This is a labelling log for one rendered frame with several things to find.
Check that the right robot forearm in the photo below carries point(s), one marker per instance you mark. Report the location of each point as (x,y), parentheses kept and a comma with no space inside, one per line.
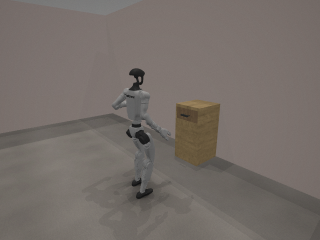
(151,123)

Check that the drawer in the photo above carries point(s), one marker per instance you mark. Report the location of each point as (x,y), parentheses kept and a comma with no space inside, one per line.
(193,114)

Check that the cabinet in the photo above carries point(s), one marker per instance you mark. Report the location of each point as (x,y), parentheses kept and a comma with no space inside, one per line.
(196,143)

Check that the right robot foot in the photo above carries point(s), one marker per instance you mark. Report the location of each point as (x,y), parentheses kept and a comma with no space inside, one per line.
(148,191)

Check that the left robot forearm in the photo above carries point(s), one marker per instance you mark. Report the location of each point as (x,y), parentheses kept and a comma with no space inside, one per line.
(123,104)

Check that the robot left upper arm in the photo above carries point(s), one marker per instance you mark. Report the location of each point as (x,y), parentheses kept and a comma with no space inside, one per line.
(120,99)

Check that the robot right upper arm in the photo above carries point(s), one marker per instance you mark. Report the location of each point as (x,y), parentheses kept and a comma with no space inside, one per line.
(144,96)

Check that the right robot hand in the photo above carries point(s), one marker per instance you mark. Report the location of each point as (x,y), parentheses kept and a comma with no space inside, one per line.
(164,133)

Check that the right robot thigh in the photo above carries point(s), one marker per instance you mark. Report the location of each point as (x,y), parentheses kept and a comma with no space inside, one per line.
(149,147)

